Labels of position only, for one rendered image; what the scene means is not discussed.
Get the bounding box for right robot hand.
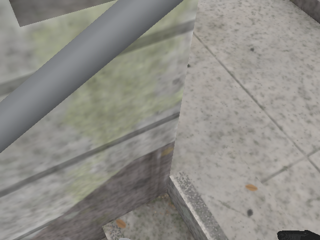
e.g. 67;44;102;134
277;230;320;240

